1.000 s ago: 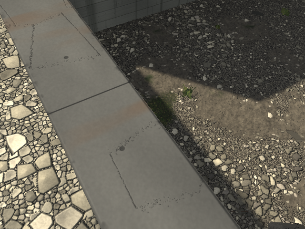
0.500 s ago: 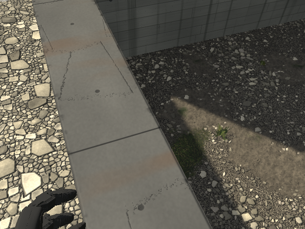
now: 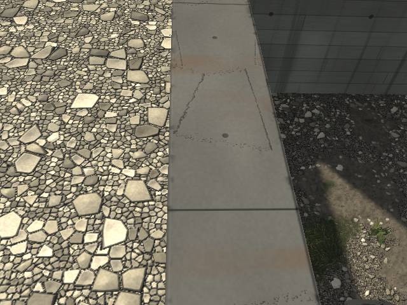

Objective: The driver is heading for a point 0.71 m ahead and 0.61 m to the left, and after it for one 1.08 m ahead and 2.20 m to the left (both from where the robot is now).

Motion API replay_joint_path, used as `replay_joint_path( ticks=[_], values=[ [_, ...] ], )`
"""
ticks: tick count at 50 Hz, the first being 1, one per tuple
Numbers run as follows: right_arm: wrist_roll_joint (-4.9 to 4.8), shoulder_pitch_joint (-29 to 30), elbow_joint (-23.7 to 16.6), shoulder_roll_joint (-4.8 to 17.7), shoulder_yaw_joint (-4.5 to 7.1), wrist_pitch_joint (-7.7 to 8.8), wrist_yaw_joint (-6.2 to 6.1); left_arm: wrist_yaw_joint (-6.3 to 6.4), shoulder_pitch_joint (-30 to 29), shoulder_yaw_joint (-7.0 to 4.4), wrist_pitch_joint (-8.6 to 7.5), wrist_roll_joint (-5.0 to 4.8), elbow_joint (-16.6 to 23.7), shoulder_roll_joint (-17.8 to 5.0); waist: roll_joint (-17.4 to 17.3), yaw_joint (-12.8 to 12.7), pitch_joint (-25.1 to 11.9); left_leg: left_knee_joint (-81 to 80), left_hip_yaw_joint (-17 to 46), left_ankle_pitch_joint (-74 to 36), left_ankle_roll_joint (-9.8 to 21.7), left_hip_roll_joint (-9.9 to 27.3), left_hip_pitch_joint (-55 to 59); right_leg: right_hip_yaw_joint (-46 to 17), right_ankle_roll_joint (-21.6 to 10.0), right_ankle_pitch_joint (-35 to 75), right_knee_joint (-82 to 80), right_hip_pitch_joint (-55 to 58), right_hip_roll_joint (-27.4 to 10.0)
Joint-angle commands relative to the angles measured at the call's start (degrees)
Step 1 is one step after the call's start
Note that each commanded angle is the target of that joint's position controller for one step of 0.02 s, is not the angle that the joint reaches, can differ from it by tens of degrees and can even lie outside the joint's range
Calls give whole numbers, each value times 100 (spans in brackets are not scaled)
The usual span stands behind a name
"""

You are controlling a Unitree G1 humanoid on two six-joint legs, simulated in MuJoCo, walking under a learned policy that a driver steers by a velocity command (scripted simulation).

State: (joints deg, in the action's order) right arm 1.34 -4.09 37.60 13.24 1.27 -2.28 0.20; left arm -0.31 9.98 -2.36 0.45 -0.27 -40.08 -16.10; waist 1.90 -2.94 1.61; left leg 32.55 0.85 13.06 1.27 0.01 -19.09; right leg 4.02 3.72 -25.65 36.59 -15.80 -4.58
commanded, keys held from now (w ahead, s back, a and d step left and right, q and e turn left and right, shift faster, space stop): no key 0.18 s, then q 0.44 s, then w+q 0.38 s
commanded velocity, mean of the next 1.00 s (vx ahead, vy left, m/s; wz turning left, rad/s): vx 0.11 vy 0.00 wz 0.39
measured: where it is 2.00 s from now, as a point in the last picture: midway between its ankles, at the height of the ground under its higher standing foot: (72, 282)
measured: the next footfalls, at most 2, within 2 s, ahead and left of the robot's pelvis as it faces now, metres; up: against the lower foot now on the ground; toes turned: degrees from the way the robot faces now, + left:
left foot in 0.78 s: +0.03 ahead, +0.14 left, +0.00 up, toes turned +20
right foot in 1.22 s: +0.39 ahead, +0.08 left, +0.00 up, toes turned +34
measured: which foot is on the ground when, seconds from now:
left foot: down 0.00-0.46, up 0.48-0.76, down 0.78-1.00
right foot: down 0.00-0.78, up 0.80-1.00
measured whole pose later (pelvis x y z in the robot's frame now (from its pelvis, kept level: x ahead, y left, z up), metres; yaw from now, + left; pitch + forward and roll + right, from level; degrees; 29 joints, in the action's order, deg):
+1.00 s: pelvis +0.08 +0.07 +0.01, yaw +24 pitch +2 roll -2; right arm -0.1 -22.4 43.1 13.5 3.0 0.6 -1.4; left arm -0.7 6.3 -3.8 -4.1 -0.2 -42.2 -16.9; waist 2.5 2.1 -0.8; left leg 22.1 3.1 16.2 4.2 -2.4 -7.5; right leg 0.0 2.5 -9.3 55.2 -35.6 -3.2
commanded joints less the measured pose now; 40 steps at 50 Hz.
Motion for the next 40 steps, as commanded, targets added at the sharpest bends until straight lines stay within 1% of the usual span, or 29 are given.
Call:
replay_joint_path(
  ticks=[1, 3, 4, 6, 7, 8, 9, 11, 13, 15, 17, 19, 21, 22, 23, 24, 25, 26, 27, 28, 29, 31, 32, 34, 35, 37, 38, 39, 40],
  values=[
    [85, 234, -186, 683, 140, 197, 26, 57, -104, -61, 7, 39, 308, -364, -1240, 167, -730, -1137, 1518, -1770, 1162, 1331, 1024, -406, 94, -360, 325, -675, -28],
    [-11, 308, -66, 669, 127, 253, 62, 76, 27, -111, 82, 59, 195, -425, -1075, 134, -768, -1016, 1349, -2319, 1047, 1281, 866, -429, 89, 81, 222, -353, 2],
    [-29, 339, 6, 587, 94, 261, 66, 57, 169, -97, 89, 35, 105, -337, -985, 62, -853, -980, 1226, -2358, 1008, 1227, 760, -419, 67, 367, 16, -45, 20],
    [-70, 332, 165, 428, 37, 258, 92, 27, 280, -44, 86, 55, -38, -162, -850, -23, -861, -1000, 1024, -1437, 764, 1005, 546, -425, -47, 1545, -860, 597, 8],
    [-84, 209, 272, 405, 30, 259, 117, 22, 184, -32, 96, 96, -41, -194, -771, 56, -750, -1092, 1002, -444, 578, 832, 457, -520, -129, 1881, -1130, 746, -74],
    [-77, 180, 367, 426, 37, 248, 131, 13, 84, -41, 112, 113, -20, -327, -643, 135, -465, -1186, 963, 441, 451, 668, 297, -555, -229, 1735, -1275, 659, -139],
    [-58, 155, 392, 462, 55, 212, 120, 17, 25, -131, 104, 67, -131, -631, -132, 264, -88, -1318, 785, 888, 329, 493, 257, -460, -341, 1088, -1241, 197, -92],
    [-102, 296, 446, 756, 136, 203, 75, 78, -173, -123, 47, 86, -89, -460, -126, 188, 81, -1190, 937, 466, 366, 484, 240, -340, -301, 1212, -1190, 178, -8],
    [-143, 320, 434, 867, 209, 173, 17, 190, -92, -155, -12, 90, -70, -453, -334, 150, -184, -1038, 1085, -592, 511, 516, 382, -233, -206, 1466, -986, 323, 9],
    [-170, 246, 401, 858, 256, 143, -21, 276, 91, -187, -24, 45, -92, -429, -485, 153, -497, -902, 1273, -1303, 678, 572, 593, -87, -163, 1499, -678, 340, 81],
    [-179, 126, 384, 884, 309, 92, -54, 318, 103, -221, -2, 23, -42, -396, -609, 191, -603, -820, 1503, -1560, 807, 617, 615, -17, -176, 1441, -431, 243, 152],
    [-176, 44, 349, 920, 358, 41, -82, 324, 123, -250, 9, 20, 15, -359, -670, 203, -664, -729, 1682, -1627, 862, 605, 476, -6, -233, 1422, -303, 250, 188],
    [-207, 96, 261, 915, 379, 13, -112, 297, 232, -309, 9, 20, 17, -396, -558, 154, -750, -529, 1664, -1582, 801, 485, 133, -25, -364, 1524, -321, 498, 143],
    [-222, 156, 214, 890, 382, 5, -122, 285, 366, -346, 13, 21, 3, -439, -427, 80, -768, -320, 1540, -1452, 690, 362, -200, -92, -474, 1640, -452, 750, 9],
    [-257, 403, 136, 865, 383, -16, -164, 284, 549, -360, 4, 80, -15, -541, -142, -55, -672, 209, 1156, -1110, 456, 71, -728, -337, -665, 1894, -819, 999, -325],
    [-295, 530, 105, 744, 357, -33, -183, 272, 888, -413, 13, 136, -118, -848, 769, -253, -628, 1171, 473, -216, 80, -325, -1555, -1093, -1125, 2413, -1452, 1433, -1271],
    [-221, 549, -35, 807, 395, -64, -152, 303, 758, -363, 20, 294, -49, -873, 1421, -301, -577, 2525, 81, 2194, -167, -395, -2119, -2023, -1823, 3334, -1871, 1420, -2363],
    [-230, 529, 17, 1018, 515, -61, -123, 355, 544, -289, 19, 351, 113, -749, 894, -205, -522, 3871, 350, 2558, -305, -72, -2316, -2017, -2065, 3832, -1925, 1245, -2619],
    [-309, 274, 107, 982, 558, -111, -99, 415, 97, -246, -2, 299, 216, -724, 528, 121, -421, 4339, 575, 2298, -371, 109, -2159, -1531, -1826, 3716, -1888, 914, -2360],
    [-368, 23, 167, 885, 534, -183, -91, 434, -406, -257, -27, 181, 267, -776, 438, 396, -236, 4031, 580, 1904, -419, 305, -2026, -955, -1446, 3167, -1922, 700, -1991],
    [-347, -10, 183, 813, 502, -229, -69, 431, -557, -275, -35, 108, 274, -798, 430, 389, -152, 3691, 415, 1461, -484, 404, -1917, -611, -1261, 2962, -1920, 658, -1777],
    [-308, 159, 76, 622, 427, -243, 9, 397, -493, -283, 24, 140, 212, -838, 431, 231, -192, 2918, -15, 1190, -561, 393, -1385, 33, -1187, 3148, -1772, 510, -1429],
    [-296, 196, -12, 505, 365, -213, 66, 376, -333, -328, 52, 91, 165, -882, 445, 122, -403, 2368, -167, 1103, -516, 425, -1089, 250, -1168, 2666, -1726, 607, -1340],
    [-303, 354, -165, 541, 329, -180, 152, 308, -33, -389, 65, -25, 7, -1001, 589, -65, -502, 1544, -460, 1280, -380, 386, -676, 248, -1195, 1636, -1843, 653, -1492],
    [-278, 320, -185, 653, 355, -165, 171, 263, 87, -411, 73, -24, -67, -1086, 629, -99, -508, 1275, -589, 1318, -301, 318, -511, 202, -1184, 1193, -1862, 668, -1589],
    [-258, -158, -91, 723, 432, -180, 141, 125, -49, -407, 62, -103, -111, -1030, 606, 156, -495, 246, -888, 720, -52, 81, 129, 256, -1003, 588, -1517, 498, -1665],
    [-251, -740, 158, 914, 550, -134, 94, 88, 62, -343, 65, -76, -204, -796, 383, 326, -618, -116, -991, 679, 125, -180, 932, 498, -824, 84, -932, 110, -1434],
    [-289, -1663, 429, 1372, 762, -66, 33, 60, -61, -206, 43, 11, -170, -380, -514, 694, -700, -596, 40, 765, 533, 237, 2139, 1011, -430, -160, 885, -1005, -938],
    [-174, -2096, 332, 2279, 922, 60, 6, 125, -861, -64, -95, 89, 494, -32, -2073, 897, -593, -1587, 3539, 1662, 1753, 1711, 2850, 755, 27, -1192, 3173, -3494, 155]
  ],
)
